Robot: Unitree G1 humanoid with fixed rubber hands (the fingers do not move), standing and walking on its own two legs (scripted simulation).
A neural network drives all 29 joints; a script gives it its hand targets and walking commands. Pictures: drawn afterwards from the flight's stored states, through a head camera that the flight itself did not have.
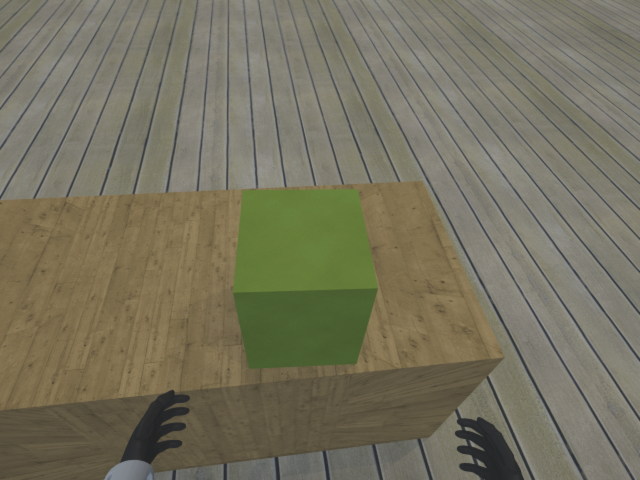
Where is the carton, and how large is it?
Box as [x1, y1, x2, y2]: [233, 189, 377, 368]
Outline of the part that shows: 357,189 243,190 233,295 249,368 356,363 377,290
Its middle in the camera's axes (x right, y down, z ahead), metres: -0.03 +0.07 +0.69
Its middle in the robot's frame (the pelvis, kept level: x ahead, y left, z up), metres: +0.46 +0.03 -0.09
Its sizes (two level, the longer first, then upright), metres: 0.210 0.200 0.250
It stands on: a pedestal, 0.56 m high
